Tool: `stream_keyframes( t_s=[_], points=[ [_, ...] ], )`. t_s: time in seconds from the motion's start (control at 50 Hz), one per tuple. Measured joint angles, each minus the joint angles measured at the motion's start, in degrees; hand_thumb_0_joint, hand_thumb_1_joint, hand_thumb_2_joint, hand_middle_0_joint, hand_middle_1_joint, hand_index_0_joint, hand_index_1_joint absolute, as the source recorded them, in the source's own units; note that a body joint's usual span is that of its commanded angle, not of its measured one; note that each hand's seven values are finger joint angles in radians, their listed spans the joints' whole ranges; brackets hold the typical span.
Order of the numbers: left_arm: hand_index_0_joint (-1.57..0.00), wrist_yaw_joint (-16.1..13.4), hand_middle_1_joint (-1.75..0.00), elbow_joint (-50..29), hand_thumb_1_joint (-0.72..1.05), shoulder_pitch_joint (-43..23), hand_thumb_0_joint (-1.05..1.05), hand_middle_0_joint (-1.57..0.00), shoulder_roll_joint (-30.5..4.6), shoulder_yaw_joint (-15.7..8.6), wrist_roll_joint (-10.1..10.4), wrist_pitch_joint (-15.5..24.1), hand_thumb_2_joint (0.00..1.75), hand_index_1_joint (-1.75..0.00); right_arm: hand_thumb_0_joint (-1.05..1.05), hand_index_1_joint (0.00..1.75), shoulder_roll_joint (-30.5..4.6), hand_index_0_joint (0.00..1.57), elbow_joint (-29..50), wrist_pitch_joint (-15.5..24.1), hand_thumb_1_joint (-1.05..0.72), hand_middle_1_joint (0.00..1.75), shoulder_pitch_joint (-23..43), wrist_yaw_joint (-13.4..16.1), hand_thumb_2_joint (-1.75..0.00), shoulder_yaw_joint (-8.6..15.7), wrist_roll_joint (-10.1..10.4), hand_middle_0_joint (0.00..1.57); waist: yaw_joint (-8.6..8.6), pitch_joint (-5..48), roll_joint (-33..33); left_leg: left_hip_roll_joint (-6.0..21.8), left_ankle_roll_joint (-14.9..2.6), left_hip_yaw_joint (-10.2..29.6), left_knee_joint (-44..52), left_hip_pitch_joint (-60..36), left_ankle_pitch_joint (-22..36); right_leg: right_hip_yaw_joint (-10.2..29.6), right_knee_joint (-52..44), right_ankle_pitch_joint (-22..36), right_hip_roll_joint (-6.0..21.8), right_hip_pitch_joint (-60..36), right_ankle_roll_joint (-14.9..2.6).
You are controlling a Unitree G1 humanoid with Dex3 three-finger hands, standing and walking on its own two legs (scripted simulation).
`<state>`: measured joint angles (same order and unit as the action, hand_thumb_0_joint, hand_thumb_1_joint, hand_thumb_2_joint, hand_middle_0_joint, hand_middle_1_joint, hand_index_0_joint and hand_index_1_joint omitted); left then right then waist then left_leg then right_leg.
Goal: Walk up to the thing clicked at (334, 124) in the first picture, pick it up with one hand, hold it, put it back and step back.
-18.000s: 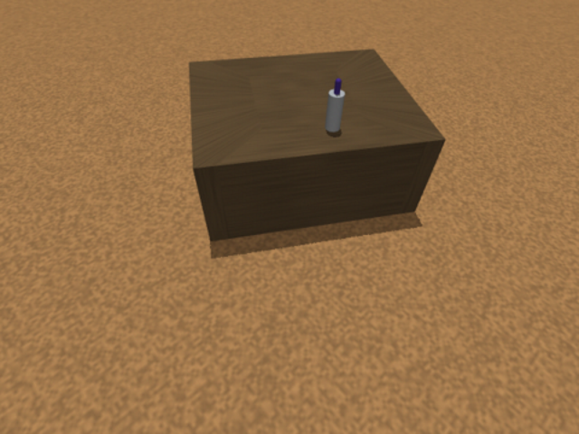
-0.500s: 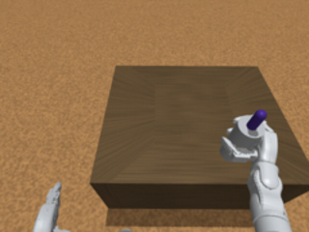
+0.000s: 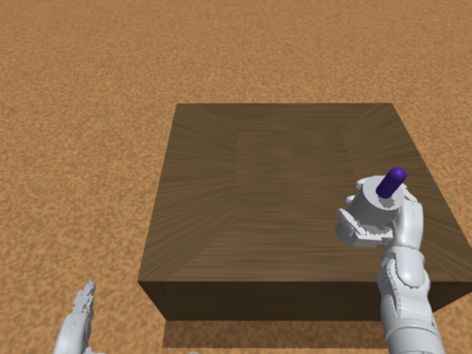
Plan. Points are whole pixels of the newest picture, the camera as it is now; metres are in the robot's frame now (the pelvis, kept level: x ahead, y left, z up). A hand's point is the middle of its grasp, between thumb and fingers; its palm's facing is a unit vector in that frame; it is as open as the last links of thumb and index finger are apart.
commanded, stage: hold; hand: right
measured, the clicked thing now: (371, 206) +0.35 -0.19 +0.08
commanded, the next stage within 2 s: crouch in 0.10 s
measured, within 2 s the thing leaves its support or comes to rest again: neither
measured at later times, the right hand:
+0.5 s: hand (354, 220) +0.37 -0.19 +0.00, palm faces +0.24 +0.97 +0.01, open 8.4 cm
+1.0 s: hand (346, 210) +0.45 -0.22 -0.09, palm faces +0.25 +0.97 +0.03, open 8.4 cm
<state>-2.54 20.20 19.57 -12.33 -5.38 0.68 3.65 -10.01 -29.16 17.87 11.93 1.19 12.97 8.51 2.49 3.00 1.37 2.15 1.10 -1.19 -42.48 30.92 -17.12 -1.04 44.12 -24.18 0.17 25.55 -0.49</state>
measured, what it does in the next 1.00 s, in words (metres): lowers itself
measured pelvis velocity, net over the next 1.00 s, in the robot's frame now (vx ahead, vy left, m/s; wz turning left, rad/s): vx -0.03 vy -0.01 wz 0.02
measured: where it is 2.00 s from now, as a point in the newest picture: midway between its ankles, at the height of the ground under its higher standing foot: outside the picture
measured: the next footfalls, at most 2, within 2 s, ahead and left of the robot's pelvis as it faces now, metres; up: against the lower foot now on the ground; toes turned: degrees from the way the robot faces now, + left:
none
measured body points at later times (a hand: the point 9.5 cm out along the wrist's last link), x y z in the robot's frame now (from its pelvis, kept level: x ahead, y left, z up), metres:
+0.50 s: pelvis -0.02 +0.01 -0.02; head +0.06 -0.02 +0.42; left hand +0.14 +0.28 -0.06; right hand +0.35 -0.24 +0.00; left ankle +0.05 +0.13 -0.71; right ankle -0.02 -0.11 -0.71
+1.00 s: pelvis -0.03 -0.01 -0.09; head +0.11 -0.06 +0.34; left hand +0.13 +0.27 -0.06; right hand +0.43 -0.27 -0.09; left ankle +0.05 +0.13 -0.71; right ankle -0.02 -0.11 -0.71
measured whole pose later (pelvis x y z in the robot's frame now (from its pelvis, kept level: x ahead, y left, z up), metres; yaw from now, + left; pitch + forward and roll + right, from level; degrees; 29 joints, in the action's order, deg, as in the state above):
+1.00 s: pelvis -0.03 -0.01 -0.09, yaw +1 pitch +24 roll +3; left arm 1.9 -2.5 23.8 -15.4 -4.4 -4.6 5.9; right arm -25.7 -66.0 32.6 39.6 -1.8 29.6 1.7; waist 13.9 7.6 2.7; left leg 1.1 1.0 -2.4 -67.1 67.3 -23.4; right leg 0.8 73.5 -33.6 1.7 63.7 -0.7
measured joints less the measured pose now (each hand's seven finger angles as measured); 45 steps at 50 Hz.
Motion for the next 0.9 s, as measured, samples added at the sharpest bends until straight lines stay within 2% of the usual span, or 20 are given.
stream_keyframes(
  t_s=[0.14,0.3,0.38,0.46,0.6,0.72,0.9],
  points=[
    [-0.06,0.47,-0.06,-0.81,-0.52,0.07,-0.01,-0.04,0.72,1.18,-0.17,0.00,0.05,-0.05,-0.02,1.13,0.04,0.84,-0.83,0.35,0.23,1.10,-0.63,-0.88,-1.10,-0.48,-0.43,0.75,0.39,0.25,0.04,-0.23,-0.20,-0.07,0.19,0.08,0.07,0.05,-0.19,0.07,0.23,0.06,0.19],
    [-0.06,0.63,-0.06,-3.14,-0.51,0.65,-0.01,-0.04,0.52,1.00,-0.23,0.90,0.05,-0.05,-0.02,1.13,-0.12,0.84,-4.10,2.32,0.24,1.10,0.20,-1.25,-1.10,0.94,-0.08,0.76,0.74,0.23,0.33,-0.18,-0.33,-0.25,-0.69,0.75,-0.31,0.26,0.51,-0.15,0.21,0.71,0.26],
    [-0.06,1.05,-0.06,-1.76,-0.51,-0.38,-0.01,-0.04,0.29,-0.17,-0.83,1.31,0.05,-0.05,-0.02,1.13,-0.88,0.84,-7.51,4.02,0.24,1.10,2.76,-1.21,-1.10,2.41,-0.61,0.76,1.17,0.13,0.87,-0.02,-0.41,-0.31,-2.89,4.13,-0.72,0.38,2.82,-0.61,0.10,4.17,0.27],
    [-0.06,1.10,-0.06,-2.53,-0.50,-1.35,-0.01,-0.04,-0.23,-0.55,-1.45,1.54,0.04,-0.04,-0.02,1.12,-2.52,0.85,-12.08,6.20,0.24,1.09,6.79,-1.14,-1.11,4.29,-1.38,0.76,2.22,-0.40,1.42,0.02,-0.44,-0.18,-6.32,9.40,-1.29,0.35,6.66,-1.48,0.12,9.53,0.23],
    [-0.06,1.93,-0.06,-7.76,-0.50,-0.48,-0.01,-0.05,0.45,1.68,-2.58,2.54,0.03,-0.04,-0.02,1.12,-7.02,0.85,-22.19,10.28,0.24,1.09,15.77,-2.35,-1.11,8.34,-2.77,0.77,5.11,1.16,2.67,-0.22,-0.69,-0.41,-12.80,19.22,-2.70,0.74,14.17,-3.58,0.50,19.70,0.44],
    [-0.07,2.90,-0.06,-12.55,-0.49,1.40,-0.01,-0.05,-0.25,1.95,-3.64,2.87,0.03,-0.05,-0.02,1.13,-10.43,0.84,-29.53,12.25,0.24,1.10,22.46,-2.83,-1.11,11.93,-4.02,0.76,7.43,2.58,2.06,-0.55,-0.58,-0.70,-17.56,26.43,-3.85,1.15,20.31,-5.60,0.94,27.44,0.29],
    [-0.07,3.95,-0.06,-20.34,-0.49,3.76,-0.01,-0.05,-2.24,1.47,-4.56,2.63,0.03,-0.05,-0.02,1.13,-14.15,0.84,-35.37,13.91,0.24,1.10,27.28,-3.12,-1.12,15.64,-5.75,0.76,10.20,3.68,1.55,-0.95,-0.19,-0.83,-22.32,33.59,-5.22,1.41,26.53,-8.01,1.42,35.05,-0.13]
  ],
)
